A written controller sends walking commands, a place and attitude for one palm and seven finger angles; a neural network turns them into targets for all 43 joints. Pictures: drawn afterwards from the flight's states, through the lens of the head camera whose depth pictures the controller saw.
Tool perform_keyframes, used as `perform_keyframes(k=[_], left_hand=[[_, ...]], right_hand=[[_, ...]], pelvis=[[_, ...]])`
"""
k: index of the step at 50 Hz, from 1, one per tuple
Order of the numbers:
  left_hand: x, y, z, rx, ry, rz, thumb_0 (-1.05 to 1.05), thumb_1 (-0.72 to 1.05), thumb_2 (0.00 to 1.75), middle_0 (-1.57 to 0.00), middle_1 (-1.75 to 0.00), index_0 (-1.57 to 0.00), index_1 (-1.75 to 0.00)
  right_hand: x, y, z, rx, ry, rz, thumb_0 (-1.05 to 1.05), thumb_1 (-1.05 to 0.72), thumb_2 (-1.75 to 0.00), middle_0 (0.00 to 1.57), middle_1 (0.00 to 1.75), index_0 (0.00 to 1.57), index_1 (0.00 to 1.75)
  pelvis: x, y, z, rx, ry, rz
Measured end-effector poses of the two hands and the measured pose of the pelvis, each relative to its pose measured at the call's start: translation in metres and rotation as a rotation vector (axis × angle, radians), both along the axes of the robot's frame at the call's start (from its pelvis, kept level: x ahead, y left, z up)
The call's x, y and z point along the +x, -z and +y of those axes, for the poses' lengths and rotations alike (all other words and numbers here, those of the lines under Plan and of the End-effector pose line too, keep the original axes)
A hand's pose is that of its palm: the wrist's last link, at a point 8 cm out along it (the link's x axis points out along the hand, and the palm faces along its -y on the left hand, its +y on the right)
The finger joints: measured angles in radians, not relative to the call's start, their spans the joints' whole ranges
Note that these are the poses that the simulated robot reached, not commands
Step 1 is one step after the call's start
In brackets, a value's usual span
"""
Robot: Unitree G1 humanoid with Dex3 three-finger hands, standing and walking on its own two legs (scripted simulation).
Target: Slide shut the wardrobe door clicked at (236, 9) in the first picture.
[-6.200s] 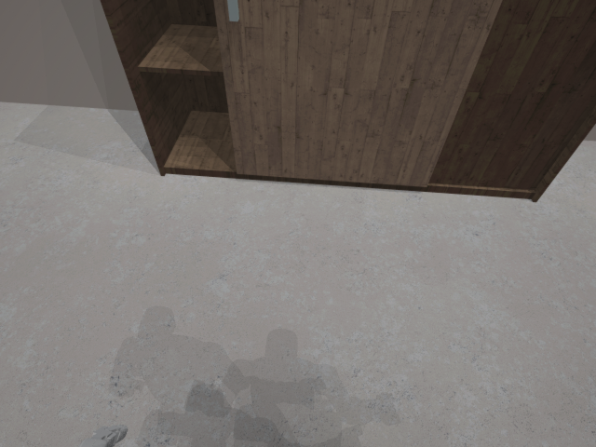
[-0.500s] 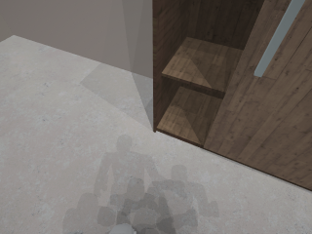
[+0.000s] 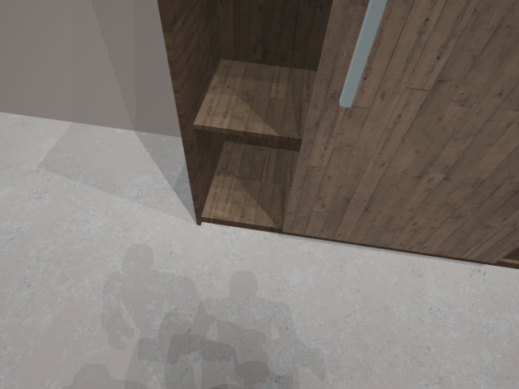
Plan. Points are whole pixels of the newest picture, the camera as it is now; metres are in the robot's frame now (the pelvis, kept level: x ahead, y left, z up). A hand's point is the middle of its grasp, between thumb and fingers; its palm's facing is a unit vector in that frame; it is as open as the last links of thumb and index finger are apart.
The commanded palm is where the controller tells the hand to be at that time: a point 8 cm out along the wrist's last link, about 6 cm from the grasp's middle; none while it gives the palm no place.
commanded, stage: take the last steps up to it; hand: right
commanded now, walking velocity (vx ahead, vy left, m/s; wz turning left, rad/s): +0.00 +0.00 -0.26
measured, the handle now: (365, 31) +0.78 -0.18 +0.18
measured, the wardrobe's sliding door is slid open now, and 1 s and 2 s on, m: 0.37 0.37 0.37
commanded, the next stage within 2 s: come to a stop and stand still in 1.08 s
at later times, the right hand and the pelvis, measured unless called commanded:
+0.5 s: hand out of the picture +0.07 -0.20 -0.17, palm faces +0.07 +0.98 -0.19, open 7.4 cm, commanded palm none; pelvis +0.05 -0.01 +0.00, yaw -4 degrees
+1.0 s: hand out of the picture +0.11 -0.15 -0.18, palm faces +0.21 +0.97 -0.11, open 7.4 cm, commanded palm none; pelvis +0.21 -0.02 -0.01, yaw -6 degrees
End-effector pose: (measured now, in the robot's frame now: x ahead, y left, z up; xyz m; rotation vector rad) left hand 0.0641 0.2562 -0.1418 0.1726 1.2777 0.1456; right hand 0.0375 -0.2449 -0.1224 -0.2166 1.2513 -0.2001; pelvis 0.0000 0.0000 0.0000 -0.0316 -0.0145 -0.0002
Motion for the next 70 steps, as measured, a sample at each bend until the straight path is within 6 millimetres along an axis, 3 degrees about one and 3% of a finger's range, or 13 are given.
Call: perform_keyframes(k=[7,12,15,19,26,30,34,41,47,53,58,63,70], left_hand=[[0.046,-0.011,-0.040,0.042,0.119,-0.117,0.00,0.91,0.90,-0.20,-0.30,-0.20,-0.30],[0.046,-0.022,-0.061,0.033,0.135,-0.138,0.00,0.90,0.90,-0.20,-0.30,-0.20,-0.30],[0.036,-0.022,-0.066,0.018,0.112,-0.124,0.00,0.91,0.90,-0.20,-0.30,-0.21,-0.30],[0.016,-0.016,-0.057,0.016,0.068,-0.068,0.00,0.92,0.90,-0.20,-0.30,-0.21,-0.30],[-0.030,0.008,-0.031,-0.018,-0.015,0.124,0.00,0.91,0.90,-0.20,-0.30,-0.21,-0.30],[-0.036,0.022,-0.016,-0.038,-0.014,0.230,0.00,0.91,0.90,-0.20,-0.30,-0.20,-0.30],[-0.001,0.013,-0.007,-0.045,-0.005,0.217,0.01,0.91,0.90,-0.20,-0.30,-0.20,-0.30],[0.098,0.002,-0.015,-0.049,0.026,0.070,0.01,0.91,0.90,-0.20,-0.30,-0.20,-0.30],[0.196,-0.002,-0.040,-0.038,0.105,-0.027,0.01,0.92,0.90,-0.20,-0.30,-0.20,-0.30],[0.289,0.001,-0.083,-0.012,0.173,-0.160,0.00,0.91,0.90,-0.20,-0.30,-0.20,-0.30],[0.303,-0.007,-0.103,-0.016,0.128,-0.162,0.00,0.91,0.90,-0.20,-0.30,-0.20,-0.30],[0.306,-0.016,-0.095,0.022,0.082,-0.122,-0.03,0.95,0.90,-0.20,-0.30,-0.21,-0.30],[0.297,-0.003,-0.089,0.006,0.061,0.015,-0.01,0.93,0.90,-0.20,-0.30,-0.20,-0.30]], right_hand=[[-0.058,0.030,-0.038,0.026,0.117,0.127,0.01,-0.90,-0.90,0.20,0.30,0.20,0.30],[-0.063,0.025,-0.043,0.055,0.124,0.144,0.01,-0.90,-0.90,0.19,0.30,0.20,0.30],[-0.055,0.020,-0.039,0.071,0.114,0.123,0.01,-0.91,-0.90,0.19,0.30,0.20,0.30],[-0.033,0.018,-0.027,0.089,0.096,0.099,0.01,-0.91,-0.90,0.19,0.30,0.20,0.30],[0.034,0.015,0.002,0.080,0.042,0.028,0.01,-0.91,-0.90,0.19,0.30,0.20,0.30],[0.062,0.017,0.017,0.056,0.056,-0.043,0.01,-0.91,-0.90,0.20,0.30,0.20,0.30],[0.061,0.010,0.030,0.056,0.098,-0.005,0.01,-0.91,-0.90,0.20,0.30,0.20,0.30],[0.051,0.011,0.052,0.117,0.140,0.132,0.01,-0.91,-0.90,0.20,0.30,0.20,0.30],[0.052,0.020,0.056,0.175,0.207,0.223,0.01,-0.90,-0.90,0.20,0.30,0.20,0.30],[0.070,0.043,0.030,0.212,0.243,0.326,0.01,-0.90,-0.90,0.20,0.30,0.20,0.30],[0.134,0.041,-0.010,0.173,0.191,0.266,0.01,-0.90,-0.90,0.20,0.30,0.20,0.30],[0.220,0.028,-0.040,0.116,0.143,0.112,0.01,-0.91,-0.90,0.19,0.30,0.20,0.30],[0.304,0.020,-0.045,0.068,0.097,-0.002,0.00,-0.91,-0.90,0.19,0.30,0.20,0.30]], pelvis=[[-0.003,0.012,-0.025,0.022,0.039,-0.005],[0.002,0.001,-0.032,0.033,0.056,-0.011],[0.010,-0.003,-0.033,0.034,0.063,-0.010],[0.021,-0.005,-0.031,0.025,0.066,-0.011],[0.052,0.003,-0.009,0.003,0.061,-0.012],[0.073,0.013,0.008,0.017,0.081,-0.021],[0.096,0.003,0.014,0.020,0.084,-0.014],[0.140,-0.006,0.012,0.031,0.092,-0.001],[0.182,0.000,-0.007,0.050,0.101,-0.002],[0.230,0.020,-0.039,0.058,0.096,-0.005],[0.258,0.011,-0.054,0.035,0.075,-0.008],[0.284,0.000,-0.061,0.027,0.081,0.007],[0.313,0.000,-0.054,0.018,0.097,-0.008]])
